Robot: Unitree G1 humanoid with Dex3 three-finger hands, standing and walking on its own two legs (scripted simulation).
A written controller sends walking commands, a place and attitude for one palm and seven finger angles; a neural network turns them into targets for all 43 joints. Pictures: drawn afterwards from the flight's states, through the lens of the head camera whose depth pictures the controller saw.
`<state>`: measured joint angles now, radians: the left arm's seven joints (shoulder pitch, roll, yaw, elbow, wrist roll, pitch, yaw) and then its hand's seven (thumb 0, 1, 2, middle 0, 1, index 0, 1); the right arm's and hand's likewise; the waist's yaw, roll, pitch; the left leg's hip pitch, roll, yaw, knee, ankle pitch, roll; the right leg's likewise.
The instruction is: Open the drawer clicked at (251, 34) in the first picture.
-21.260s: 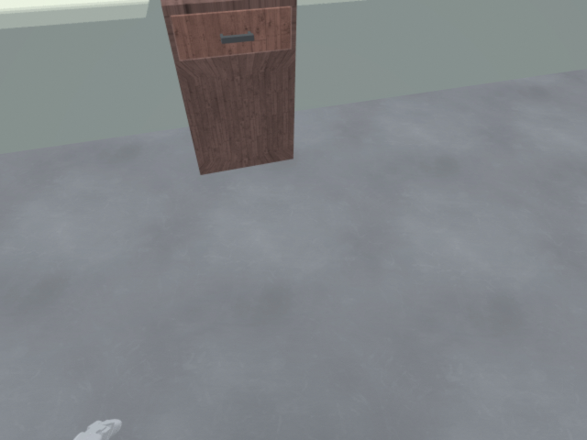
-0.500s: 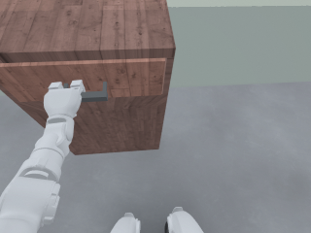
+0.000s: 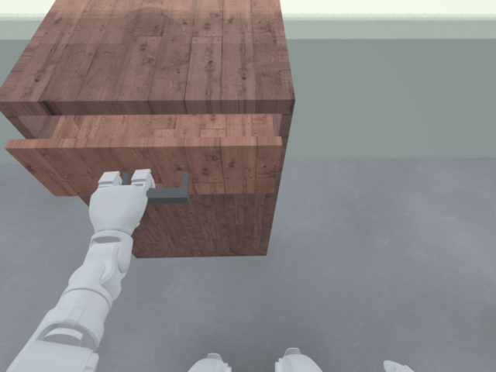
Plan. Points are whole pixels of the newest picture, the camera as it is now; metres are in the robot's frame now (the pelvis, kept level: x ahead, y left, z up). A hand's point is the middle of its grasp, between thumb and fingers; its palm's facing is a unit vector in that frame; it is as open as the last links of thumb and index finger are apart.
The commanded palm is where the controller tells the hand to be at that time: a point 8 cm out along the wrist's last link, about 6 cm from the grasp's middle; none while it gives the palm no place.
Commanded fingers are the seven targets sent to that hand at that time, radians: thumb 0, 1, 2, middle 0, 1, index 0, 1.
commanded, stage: pull the drawer open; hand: left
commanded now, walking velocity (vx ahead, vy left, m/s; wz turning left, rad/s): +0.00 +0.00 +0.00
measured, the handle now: (154, 186) +0.43 +0.19 -0.02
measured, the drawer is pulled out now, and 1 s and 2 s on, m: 0.07 0.20 0.30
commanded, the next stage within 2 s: none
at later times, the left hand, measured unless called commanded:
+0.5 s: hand (125, 248) +0.32 +0.23 -0.04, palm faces +0.00 -0.04 -1.00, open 5.5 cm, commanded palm +0.29 +0.22 +0.01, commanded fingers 0.00 0.90 0.90 -0.40 -1.35 -0.40 -1.35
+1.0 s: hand (117, 290) +0.25 +0.22 -0.04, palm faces +0.01 -0.05 -1.00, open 5.4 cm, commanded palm +0.23 +0.22 +0.01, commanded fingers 0.00 0.90 0.90 -0.40 -1.35 -0.40 -1.35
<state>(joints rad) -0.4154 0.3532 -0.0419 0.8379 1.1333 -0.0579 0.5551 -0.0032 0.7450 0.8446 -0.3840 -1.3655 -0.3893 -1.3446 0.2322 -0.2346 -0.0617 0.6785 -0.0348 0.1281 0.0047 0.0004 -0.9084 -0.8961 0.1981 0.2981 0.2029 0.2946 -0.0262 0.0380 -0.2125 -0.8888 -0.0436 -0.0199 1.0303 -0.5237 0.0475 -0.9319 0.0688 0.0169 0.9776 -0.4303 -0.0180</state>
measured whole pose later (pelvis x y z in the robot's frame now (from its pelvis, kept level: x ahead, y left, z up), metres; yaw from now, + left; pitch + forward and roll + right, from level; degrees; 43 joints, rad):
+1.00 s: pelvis +0.00 -0.01 +0.00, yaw +0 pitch +17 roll +0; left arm 0.12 0.30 -0.08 0.37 1.13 0.00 0.59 0.00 0.75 0.84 -0.37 -1.35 -0.40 -1.34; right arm 0.14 -0.24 -0.04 0.62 -0.04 0.08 -0.01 0.00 -0.91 -0.90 0.20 0.30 0.20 0.29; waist 0.02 0.03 -0.19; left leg -0.79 -0.05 -0.01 1.02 -0.53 0.03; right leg -0.85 0.07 0.02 1.00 -0.45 -0.03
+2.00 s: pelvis -0.01 -0.02 -0.02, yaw +0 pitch +17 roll +1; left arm 0.56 0.31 -0.04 0.00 1.11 -0.08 0.57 -0.01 0.76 0.79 -0.39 -1.35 -0.40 -1.34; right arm 0.08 -0.21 0.00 0.53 -0.07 0.08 0.03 0.01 -0.91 -0.90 0.20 0.30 0.20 0.29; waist 0.07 0.02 -0.20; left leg -0.84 -0.05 0.00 1.13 -0.58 0.02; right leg -0.92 0.07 0.03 1.13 -0.51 -0.04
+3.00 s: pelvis -0.01 -0.02 -0.02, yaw +1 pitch +18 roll +1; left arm 0.60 0.35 0.04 -0.03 1.08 -0.14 0.57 0.00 -0.23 0.42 -0.34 -1.23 -0.29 -1.19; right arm 0.10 -0.24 -0.02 0.51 -0.07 0.10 0.01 0.01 -0.91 -0.90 0.20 0.30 0.20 0.29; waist 0.07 0.02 -0.20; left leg -0.89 -0.05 -0.02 1.16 -0.59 0.02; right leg -0.96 0.07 0.01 1.16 -0.51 -0.05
